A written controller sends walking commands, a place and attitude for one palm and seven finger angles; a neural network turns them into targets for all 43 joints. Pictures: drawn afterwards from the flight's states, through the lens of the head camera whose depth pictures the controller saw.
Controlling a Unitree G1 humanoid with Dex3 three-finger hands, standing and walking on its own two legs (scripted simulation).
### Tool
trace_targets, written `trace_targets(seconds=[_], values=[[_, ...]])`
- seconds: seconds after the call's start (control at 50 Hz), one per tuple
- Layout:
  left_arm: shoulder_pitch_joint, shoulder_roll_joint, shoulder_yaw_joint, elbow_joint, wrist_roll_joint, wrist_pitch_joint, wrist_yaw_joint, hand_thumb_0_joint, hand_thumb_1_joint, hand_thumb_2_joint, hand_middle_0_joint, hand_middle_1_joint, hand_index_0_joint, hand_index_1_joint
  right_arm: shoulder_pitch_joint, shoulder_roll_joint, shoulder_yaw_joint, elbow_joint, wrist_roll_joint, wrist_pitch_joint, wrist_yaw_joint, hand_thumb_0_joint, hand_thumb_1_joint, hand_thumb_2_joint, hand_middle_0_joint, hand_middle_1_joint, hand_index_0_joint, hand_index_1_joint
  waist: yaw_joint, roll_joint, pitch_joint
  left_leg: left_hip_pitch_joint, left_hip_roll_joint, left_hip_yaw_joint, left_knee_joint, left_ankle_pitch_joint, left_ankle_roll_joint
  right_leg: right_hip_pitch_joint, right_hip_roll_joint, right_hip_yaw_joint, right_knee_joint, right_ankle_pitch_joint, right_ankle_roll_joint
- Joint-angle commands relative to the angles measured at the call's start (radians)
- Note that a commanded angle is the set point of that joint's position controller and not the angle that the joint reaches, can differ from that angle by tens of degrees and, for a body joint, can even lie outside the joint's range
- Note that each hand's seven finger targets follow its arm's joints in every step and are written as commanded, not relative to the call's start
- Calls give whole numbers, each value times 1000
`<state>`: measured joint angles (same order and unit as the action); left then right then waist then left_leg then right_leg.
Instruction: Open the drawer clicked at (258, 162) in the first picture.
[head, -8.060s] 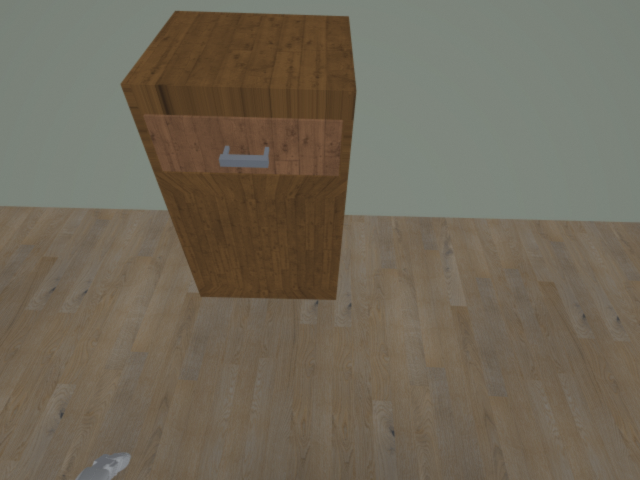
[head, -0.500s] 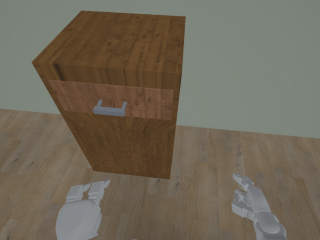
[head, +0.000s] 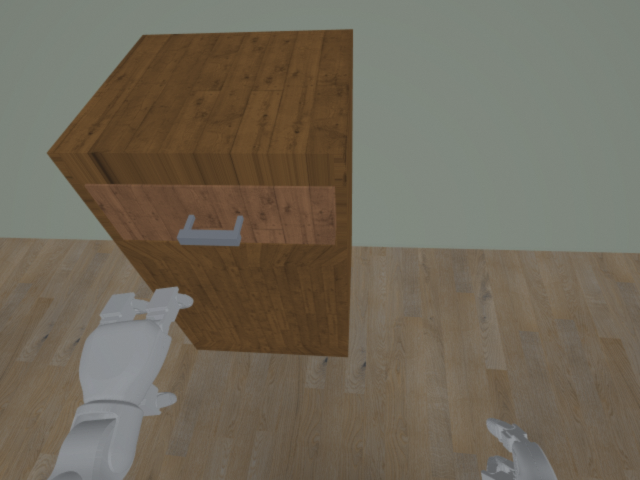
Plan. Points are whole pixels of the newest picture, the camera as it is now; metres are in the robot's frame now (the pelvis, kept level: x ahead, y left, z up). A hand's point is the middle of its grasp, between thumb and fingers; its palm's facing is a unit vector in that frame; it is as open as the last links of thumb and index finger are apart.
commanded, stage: raise the hand with hooked fingers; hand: left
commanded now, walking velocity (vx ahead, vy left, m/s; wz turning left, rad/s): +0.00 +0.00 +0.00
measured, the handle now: (212, 229) +0.54 +0.27 -0.08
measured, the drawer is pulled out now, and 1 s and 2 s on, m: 0.00 0.00 0.00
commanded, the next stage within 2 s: move the hooked fingers above the handle in 0.88 s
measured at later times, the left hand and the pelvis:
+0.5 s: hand (121, 289) +0.30 +0.27 +0.09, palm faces +0.05 -0.08 -1.00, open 13.8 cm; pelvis +0.00 +0.02 +0.02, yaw +2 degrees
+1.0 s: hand (111, 293) +0.30 +0.28 +0.09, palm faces +0.05 -0.10 -0.99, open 13.9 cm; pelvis -0.01 +0.03 +0.02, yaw +1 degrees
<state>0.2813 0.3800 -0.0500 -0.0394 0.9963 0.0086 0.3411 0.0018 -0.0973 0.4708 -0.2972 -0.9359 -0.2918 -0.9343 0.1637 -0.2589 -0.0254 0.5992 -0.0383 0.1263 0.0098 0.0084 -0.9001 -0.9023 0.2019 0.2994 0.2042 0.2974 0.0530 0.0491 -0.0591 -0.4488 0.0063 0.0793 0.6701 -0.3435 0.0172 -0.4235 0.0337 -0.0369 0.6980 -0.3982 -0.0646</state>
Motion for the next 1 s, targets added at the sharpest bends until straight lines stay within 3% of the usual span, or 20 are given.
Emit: trace_targets(seconds=[0.0, 0.04, 0.08, 0.22, 0.36, 0.46, 0.5, 0.56, 0.62, 0.72, 0.84, 0.96, 0.98], values=[[-190, 139, 90, -194, -22, -2, 42, 0, -313, 380, -287, -1080, -287, -1080, -161, -77, -42, -164, 8, -61, -9, 0, -900, -900, 200, 300, 200, 300, -2, -43, -252, 137, -43, -60, -48, 321, 28, 137, -31, 118, -108, 506, 29], [-212, 132, 69, -151, -29, 28, 12, 0, -360, 360, -290, -1110, -290, -1110, -166, -83, -44, -164, 20, -55, -11, 0, -900, -900, 200, 300, 200, 300, -2, -90, -213, 128, -43, -59, -68, 308, 28, 141, -29, 107, -124, 476, 33], [-260, 153, 61, -134, -28, 53, -22, 0, -407, 340, -293, -1140, -293, -1140, -171, -88, -42, -163, 29, -48, -15, 0, -900, -900, 200, 300, 200, 300, 4, -99, -201, 136, -41, -55, -93, 298, 28, 152, -28, 100, -142, 442, 35], [-419, 249, 113, -152, -24, 62, -103, 0, -500, 300, -300, -1200, -300, -1200, -187, -84, -23, -169, 38, -29, -26, 0, -900, -900, 200, 300, 200, 300, 24, -26, -220, 223, -37, -58, -142, 365, 30, 208, -24, 84, -176, 446, 28], [-588, 255, 91, -62, -43, 60, -164, 0, -500, 300, -300, -1200, -300, -1200, -182, -78, -8, -156, 52, -19, -33, 0, -900, -900, 200, 300, 200, 300, 5, -20, -166, 250, -33, -60, -184, 342, 25, 197, -18, 58, -221, 382, 28], [-691, 293, 92, -55, -59, 44, -224, 0, -500, 300, -300, -1200, -300, -1200, -169, -86, -5, -151, 53, -15, -36, 0, -900, -900, 200, 300, 200, 300, 0, -8, -216, 293, -32, -72, -198, 374, 26, 225, -17, 47, -235, 385, 27], [-619, 262, 77, -24, -72, 34, -251, 0, -500, 300, -300, -1200, -300, -1200, -158, -86, -8, -157, 52, -15, -32, 0, -900, -900, 200, 300, 200, 300, 8, -35, -203, 294, -30, -74, -199, 403, 28, 224, -14, 39, -237, 408, 28], [-549, 264, 94, -35, -98, 3, -281, 0, -500, 300, -300, -1200, -300, -1200, -147, -94, -13, -161, 51, -11, -22, 0, -900, -900, 200, 300, 200, 300, 18, -62, -199, 285, -26, -73, -206, 425, 28, 240, -16, 38, -241, 430, 29], [-562, 298, 137, -85, -93, -39, -274, 0, -500, 300, -300, -1200, -300, -1200, -145, -100, -17, -163, 46, -12, -17, 0, -900, -900, 200, 300, 200, 300, 26, -53, -204, 283, -23, -80, -205, 449, 26, 235, -13, 38, -239, 431, 26], [-613, 329, 180, -127, -77, -87, -201, 0, -500, 300, -300, -1200, -300, -1200, -128, -97, -27, -151, 45, -24, -18, 0, -900, -900, 200, 300, 200, 300, 28, 11, -242, 306, -18, -91, -195, 451, 21, 199, -10, 36, -229, 387, 21], [-609, 296, 147, -96, -70, -57, -151, 0, -500, 300, -300, -1200, -300, -1200, -117, -97, -37, -138, 52, -30, -13, 0, -900, -900, 200, 300, 200, 300, 18, 29, -258, 313, -13, -92, -194, 422, 15, 168, -11, 26, -224, 335, 20], [-578, 277, 103, -71, -83, -8, -188, 0, -500, 300, -300, -1200, -300, -1200, -120, -104, -34, -146, 58, -23, -15, 0, -900, -900, 200, 300, 200, 300, 9, -10, -243, 303, -12, -92, -205, 407, 19, 178, -10, 23, -231, 330, 25], [-595, 272, 94, -32, -82, -4, -196, 0, -500, 300, -300, -1200, -300, -1200, -117, -105, -32, -138, 60, -22, -17, 0, -900, -900, 200, 300, 200, 300, -1, -39, -210, 290, -11, -89, -205, 393, 21, 161, -9, 20, -235, 326, 26]])
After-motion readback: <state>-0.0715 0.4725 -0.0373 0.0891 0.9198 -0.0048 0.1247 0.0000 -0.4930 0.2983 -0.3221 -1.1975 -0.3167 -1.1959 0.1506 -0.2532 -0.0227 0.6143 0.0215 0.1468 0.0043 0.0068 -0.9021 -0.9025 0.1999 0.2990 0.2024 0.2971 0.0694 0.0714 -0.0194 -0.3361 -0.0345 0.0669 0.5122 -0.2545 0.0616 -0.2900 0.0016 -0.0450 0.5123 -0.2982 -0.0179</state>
